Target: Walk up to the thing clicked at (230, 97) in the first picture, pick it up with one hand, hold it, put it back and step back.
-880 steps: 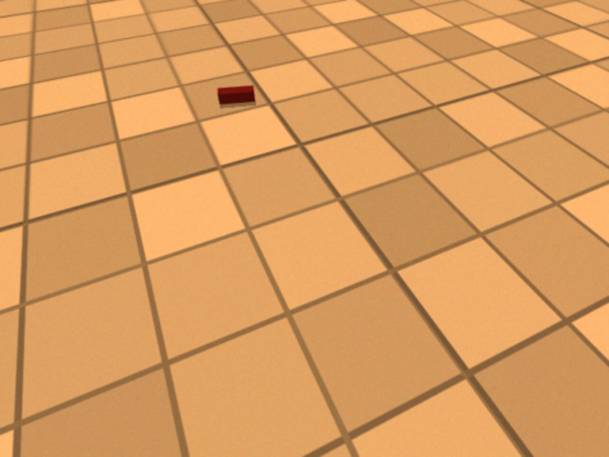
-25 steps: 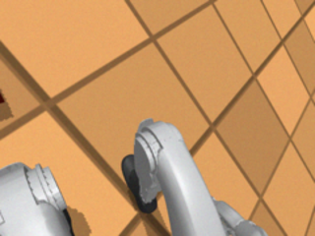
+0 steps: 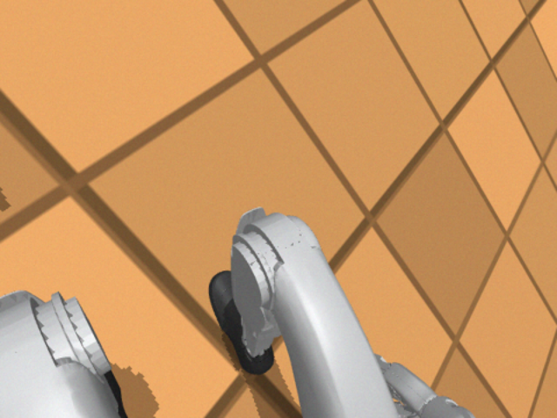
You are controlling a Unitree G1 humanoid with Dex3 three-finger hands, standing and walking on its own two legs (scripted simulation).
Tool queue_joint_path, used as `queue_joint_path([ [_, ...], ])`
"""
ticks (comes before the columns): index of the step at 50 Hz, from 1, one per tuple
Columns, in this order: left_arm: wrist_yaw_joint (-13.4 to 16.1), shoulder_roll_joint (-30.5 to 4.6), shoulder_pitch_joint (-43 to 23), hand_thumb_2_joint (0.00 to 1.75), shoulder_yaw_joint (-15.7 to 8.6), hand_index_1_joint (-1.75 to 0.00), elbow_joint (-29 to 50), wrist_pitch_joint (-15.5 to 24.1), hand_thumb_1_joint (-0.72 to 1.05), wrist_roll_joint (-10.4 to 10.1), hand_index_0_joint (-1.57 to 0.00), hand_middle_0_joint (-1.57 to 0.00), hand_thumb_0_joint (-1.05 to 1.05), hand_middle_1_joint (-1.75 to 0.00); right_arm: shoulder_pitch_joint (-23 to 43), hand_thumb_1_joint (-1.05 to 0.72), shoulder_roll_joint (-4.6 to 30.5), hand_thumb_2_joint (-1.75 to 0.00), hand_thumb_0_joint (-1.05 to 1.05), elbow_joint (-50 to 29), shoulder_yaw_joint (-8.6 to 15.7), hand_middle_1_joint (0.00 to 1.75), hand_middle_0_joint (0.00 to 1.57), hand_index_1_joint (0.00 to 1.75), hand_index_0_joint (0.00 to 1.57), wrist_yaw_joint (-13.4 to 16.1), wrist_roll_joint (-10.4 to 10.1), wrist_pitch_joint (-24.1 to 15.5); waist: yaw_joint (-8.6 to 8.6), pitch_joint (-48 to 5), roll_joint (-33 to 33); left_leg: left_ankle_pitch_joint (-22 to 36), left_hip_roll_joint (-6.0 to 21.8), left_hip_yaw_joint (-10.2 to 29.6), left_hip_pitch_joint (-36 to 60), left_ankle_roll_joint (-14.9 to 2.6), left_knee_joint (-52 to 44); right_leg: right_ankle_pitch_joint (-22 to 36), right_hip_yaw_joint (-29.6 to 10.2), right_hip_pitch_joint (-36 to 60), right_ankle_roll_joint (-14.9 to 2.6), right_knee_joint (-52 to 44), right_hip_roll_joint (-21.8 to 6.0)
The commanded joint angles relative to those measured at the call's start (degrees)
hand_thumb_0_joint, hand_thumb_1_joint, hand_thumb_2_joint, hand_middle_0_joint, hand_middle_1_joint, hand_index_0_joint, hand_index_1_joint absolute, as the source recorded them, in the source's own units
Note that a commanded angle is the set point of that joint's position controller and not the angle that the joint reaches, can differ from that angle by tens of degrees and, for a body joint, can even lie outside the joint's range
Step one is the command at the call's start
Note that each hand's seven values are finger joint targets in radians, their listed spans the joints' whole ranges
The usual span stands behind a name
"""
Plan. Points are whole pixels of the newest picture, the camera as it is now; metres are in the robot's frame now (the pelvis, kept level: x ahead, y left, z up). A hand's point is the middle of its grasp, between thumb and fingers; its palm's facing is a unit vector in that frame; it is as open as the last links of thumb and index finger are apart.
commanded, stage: close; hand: left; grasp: from above
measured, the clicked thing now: out of the picture +0.47 +0.34 -0.27
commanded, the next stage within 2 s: settle in 1.16 s
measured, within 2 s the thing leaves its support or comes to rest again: leaves its support in 1.62 s
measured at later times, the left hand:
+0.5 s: hand out of the picture +0.45 +0.33 -0.24, palm faces -0.44 -0.13 -0.89, open 11.6 cm
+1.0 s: hand out of the picture +0.45 +0.34 -0.24, palm faces -0.44 -0.15 -0.89, open 10.7 cm
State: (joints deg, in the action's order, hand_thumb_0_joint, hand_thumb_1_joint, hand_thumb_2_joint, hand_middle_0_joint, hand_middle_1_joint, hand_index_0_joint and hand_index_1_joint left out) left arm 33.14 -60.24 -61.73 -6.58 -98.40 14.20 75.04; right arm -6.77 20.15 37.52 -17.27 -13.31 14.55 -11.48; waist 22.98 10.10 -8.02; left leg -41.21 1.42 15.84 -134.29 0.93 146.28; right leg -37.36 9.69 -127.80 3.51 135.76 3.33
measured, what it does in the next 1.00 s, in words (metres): stands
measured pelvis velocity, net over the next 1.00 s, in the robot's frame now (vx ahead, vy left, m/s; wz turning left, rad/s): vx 0.00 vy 0.00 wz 0.00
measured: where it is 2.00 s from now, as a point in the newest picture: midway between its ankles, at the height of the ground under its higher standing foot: (185, 379)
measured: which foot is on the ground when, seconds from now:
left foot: down 0.00-1.00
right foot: down 0.00-1.00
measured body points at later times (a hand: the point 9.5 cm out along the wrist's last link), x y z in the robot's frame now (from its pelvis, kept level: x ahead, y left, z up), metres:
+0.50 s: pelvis +0.00 +0.00 +0.00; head +0.27 +0.14 +0.33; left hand +0.47 +0.34 -0.19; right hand +0.05 -0.25 -0.05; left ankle +0.06 +0.13 -0.27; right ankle +0.12 -0.12 -0.27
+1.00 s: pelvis +0.00 +0.00 +0.00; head +0.28 +0.13 +0.33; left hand +0.47 +0.34 -0.19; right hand +0.05 -0.26 -0.05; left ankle +0.06 +0.13 -0.27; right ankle +0.12 -0.12 -0.27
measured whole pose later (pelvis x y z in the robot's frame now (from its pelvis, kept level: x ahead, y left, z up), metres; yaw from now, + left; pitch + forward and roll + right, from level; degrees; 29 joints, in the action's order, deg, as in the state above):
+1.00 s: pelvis +0.00 +0.00 +0.00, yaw +0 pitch +27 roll -14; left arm 31.1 -61.2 -61.4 -7.8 -96.3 13.6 74.4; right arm -6.5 20.5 35.8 -17.8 -13.0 14.2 -11.3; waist 22.9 11.2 -8.3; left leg -40.6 1.4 15.8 -134.4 0.6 145.8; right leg -36.8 9.8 -127.6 3.7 135.0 3.3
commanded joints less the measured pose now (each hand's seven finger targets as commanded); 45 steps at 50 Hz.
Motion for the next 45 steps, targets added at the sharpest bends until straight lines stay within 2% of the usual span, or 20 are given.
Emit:
queue_joint_path([
  [1, 2.5, -12.9, -13.7, 1.0, -0.2, -1.04, 6.1, -0.5, -0.39, -0.5, -0.14, -0.14, 0.0, -1.05, -10.8, -0.89, 19.0, -0.9, 0.0, 0.2, 5.4, 0.3, 0.2, 0.3, 0.2, 0.6, 0.0, -0.2, 2.19, -36.8, 32.4, 14.7, 1.5, -6.4, 29.4, -0.97, -15.5, 15.4, 6.6, 19.8, -4.5, -10.5, 2.1],
  [3, 2.8, -13.4, -13.0, 0.99, -0.5, -1.04, 5.0, -0.9, -0.37, -0.6, -0.16, -0.15, 0.0, -1.04, -10.6, -0.89, 19.0, -0.9, 0.0, 0.2, 5.5, 0.3, 0.2, 0.3, 0.2, 0.9, 0.0, 0.0, 2.15, -36.3, 31.2, 13.2, 1.4, -6.8, 27.6, -1.26, -15.6, 14.5, 6.3, 20.2, -4.46, -11.3, 2.3],
  [5, 2.6, -12.1, -12.8, 0.98, 0.2, -1.04, 3.5, -1.3, -0.36, -0.7, -0.16, -0.15, 0.0, -1.05, -11.1, -0.89, 18.8, -0.9, 0.0, 0.3, 5.4, 0.3, 0.2, 0.3, 0.2, 0.8, 0.2, -0.2, 3.09, -34.8, 30.3, 12.6, 1.5, -6.8, 27.3, -1.4, -15.5, 14.3, 6.2, 20.2, -4.39, -11.6, 2.3],
  [8, 2.3, -13.1, -14.1, 0.96, -0.2, -1.02, 5.4, -1.3, -0.33, -1.2, -0.19, -0.17, 0.0, -1.03, -10.9, -0.89, 18.8, -0.9, 0.0, 0.2, 5.4, 0.3, 0.2, 0.3, 0.2, 1.1, -0.2, -0.4, 2.65, -35.4, 30.6, 11.8, 1.4, -6.9, 27.0, -1.49, -15.3, 13.6, 6.1, 20.1, -4.31, -11.8, 2.2],
  [11, 1.9, -11.4, -13.8, 0.96, 1.0, -1.03, 4.4, -0.9, -0.28, -1.5, -0.22, -0.2, 0.0, -1.04, -10.9, -0.89, 18.8, -0.9, 0.0, -0.1, 5.3, 0.3, 0.2, 0.3, 0.2, 1.2, -0.2, -0.5, 3.64, -34.2, 29.1, 10.1, 1.4, -6.8, 25.9, -1.63, -15.5, 12.3, 6.1, 20.1, -4.29, -12.1, 2.1],
  [12, 2.0, -12.2, -14.5, 0.95, 0.3, -1.02, 5.1, -0.5, -0.26, -1.9, -0.24, -0.22, 0.0, -1.04, -10.7, -0.89, 18.7, -0.9, 0.0, 0.0, 5.0, 0.3, 0.2, 0.3, 0.2, 1.2, -0.1, -0.4, 3.26, -34.1, 29.1, 9.7, 1.4, -6.5, 25.5, -1.62, -15.7, 11.7, 6.5, 19.3, -4.22, -12.3, 2.1],
  [13, 1.7, -11.9, -14.5, 0.94, 1.1, -1.01, 5.1, -0.4, -0.24, -1.4, -0.25, -0.22, 0.0, -1.04, -10.2, -0.89, 19.1, -0.9, 0.0, -0.1, 5.2, 0.3, 0.2, 0.3, 0.2, 1.3, -0.3, -0.5, 3.09, -34.1, 29.2, 9.1, 1.5, -6.1, 26.4, -1.37, -15.8, 11.2, 6.6, 17.9, -4.38, -11.7, 1.9],
  [16, 1.7, -11.6, -15.4, 0.93, 1.3, -1.02, 6.6, 0.0, -0.19, -0.8, -0.28, -0.25, 0.0, -1.05, -10.5, -0.89, 18.8, -0.9, 0.0, 0.1, 5.0, 0.3, 0.2, 0.3, 0.2, 1.1, -0.1, -0.7, 3.25, -36.0, 32.4, 12.0, 1.7, -5.4, 30.5, -0.74, -16.2, 13.3, 7.0, 17.8, -4.43, -10.6, 1.8],
  [18, 1.7, -11.6, -14.1, 0.91, 1.9, -1.01, 6.0, -0.2, -0.17, -1.1, -0.3, -0.26, 0.0, -1.04, -9.8, -0.89, 18.0, -0.9, 0.0, 0.0, 4.3, 0.3, 0.2, 0.3, 0.2, 1.0, -0.2, -0.9, 3.21, -34.7, 31.1, 11.2, 1.6, -6.3, 28.7, -1.11, -15.5, 13.2, 6.6, 19.3, -4.17, -11.4, 2.0],
  [23, 2.2, -11.9, -14.1, 0.85, 1.7, -0.97, 5.8, -0.7, -0.13, -0.7, -0.33, -0.28, 0.0, -1.01, -10.1, -0.89, 18.6, -0.9, 0.0, 0.1, 4.8, 0.3, 0.2, 0.3, 0.2, 0.9, -0.1, -1.0, 3.07, -34.6, 31.7, 11.7, 1.7, -6.4, 28.8, -0.93, -15.8, 13.5, 6.4, 19.0, -4.33, -11.4, 2.1],
  [26, 2.7, -13.9, -15.6, 0.86, 0.0, -0.97, 8.7, -1.2, -0.11, -0.8, -0.34, -0.3, 0.0, -1.02, -10.6, -0.9, 18.8, -0.9, 0.0, 0.2, 4.9, 0.3, 0.2, 0.3, 0.2, 0.7, -0.5, -1.1, 2.39, -36.7, 33.1, 14.2, 1.7, -6.4, 29.7, -0.93, -15.3, 15.3, 6.3, 19.5, -4.45, -11.0, 2.0],
  [27, 2.6, -11.9, -14.7, 0.82, 1.1, -0.96, 7.4, -1.6, -0.1, -1.0, -0.34, -0.29, 0.0, -1.02, -10.7, -0.89, 19.0, -0.9, 0.0, 0.0, 5.3, 0.3, 0.2, 0.3, 0.2, 0.6, -0.3, -1.3, 2.78, -36.8, 33.3, 14.8, 1.7, -6.6, 30.4, -0.9, -15.4, 15.9, 6.0, 19.9, -4.47, -11.1, 2.1],
  [28, 3.0, -13.9, -14.3, 0.83, -0.6, -0.95, 7.3, -1.6, -0.09, -1.1, -0.35, -0.3, 0.0, -1.01, -11.1, -0.89, 18.9, -0.9, 0.0, 0.4, 5.0, 0.3, 0.2, 0.3, 0.2, 0.7, -0.3, -1.1, 2.53, -37.7, 32.2, 15.6, 1.8, -6.5, 29.5, -1.03, -15.5, 16.6, 6.3, 21.2, -4.36, -11.4, 2.4],
  [30, 2.5, -12.4, -12.9, 0.81, 0.4, -0.94, 4.1, -2.1, -0.07, -1.4, -0.37, -0.32, 0.0, -1.0, -11.1, -0.9, 18.8, -0.9, 0.0, 0.0, 4.9, 0.3, 0.2, 0.3, 0.2, 0.5, -0.4, -1.2, 3.04, -35.3, 30.5, 14.0, 1.6, -6.7, 27.4, -1.27, -15.0, 15.5, 6.1, 20.6, -4.29, -11.5, 2.2],
  [33, 1.9, -12.1, -13.9, 0.81, 1.1, -0.94, 5.7, -2.4, -0.04, -1.8, -0.39, -0.34, 0.0, -1.0, -10.8, -0.9, 19.0, -0.9, 0.0, -0.5, 5.1, 0.3, 0.2, 0.3, 0.2, 0.6, -0.6, -1.3, 2.77, -35.3, 31.7, 13.1, 1.7, -6.4, 28.1, -1.13, -15.8, 14.3, 6.2, 19.8, -4.51, -11.6, 2.3],
  [34, 2.0, -13.3, -13.2, 0.8, -0.3, -0.94, 5.7, -2.4, -0.03, -2.1, -0.4, -0.34, 0.0, -1.0, -11.2, -0.9, 19.2, -0.9, 0.0, -0.2, 5.2, 0.3, 0.2, 0.3, 0.2, 0.8, -0.5, -1.1, 2.55, -35.7, 31.0, 13.2, 1.7, -6.1, 28.5, -1.11, -16.3, 14.4, 6.4, 20.4, -4.47, -11.8, 2.2],
  [35, 1.8, -13.9, -13.0, 0.8, -0.5, -0.94, 6.6, -2.4, -0.01, -2.1, -0.41, -0.36, 0.0, -1.0, -10.8, -0.9, 19.4, -0.9, 0.0, -0.4, 5.3, 0.3, 0.2, 0.3, 0.2, 0.8, -0.8, -1.1, 1.92, -36.1, 31.8, 13.4, 1.7, -6.0, 29.1, -0.9, -16.4, 14.2, 6.4, 20.0, -4.6, -11.2, 2.1],
  [37, 1.2, -13.3, -14.2, 0.8, -0.3, -0.94, 7.4, -2.1, 0.05, -2.2, -0.46, -0.4, 0.0, -1.0, -11.1, -0.9, 19.4, -0.9, 0.0, -0.6, 5.2, 0.3, 0.2, 0.3, 0.2, 0.5, -0.7, -1.3, 2.56, -35.7, 32.2, 13.5, 1.6, -6.2, 28.7, -1.0, -15.6, 14.2, 6.4, 19.3, -4.6, -11.0, 1.9],
  [40, 0.8, -14.9, -13.3, 0.79, -1.7, -0.92, 7.7, -1.6, 0.11, -2.4, -0.5, -0.44, 0.0, -0.99, -11.4, -0.89, 18.9, -0.9, 0.0, -0.5, 4.7, 0.3, 0.2, 0.3, 0.2, 0.5, -0.8, -0.7, 2.29, -36.3, 30.9, 13.6, 1.5, -6.3, 27.7, -1.24, -15.4, 14.3, 6.3, 20.8, -4.42, -11.7, 1.9],
  [45, 0.2, -15.6, -13.0, 0.8, -1.9, -0.94, 8.9, -0.8, 0.19, -1.4, -0.56, -0.5, 0.0, -1.0, -11.7, -0.9, 19.5, -0.9, 0.0, -0.8, 5.1, 0.3, 0.2, 0.3, 0.2, 0.9, -0.5, 0.0, 2.35, -36.1, 30.9, 14.4, 1.4, -6.9, 27.9, -1.34, -14.7, 14.8, 6.1, 21.2, -4.51, -12.0, 2.0],
])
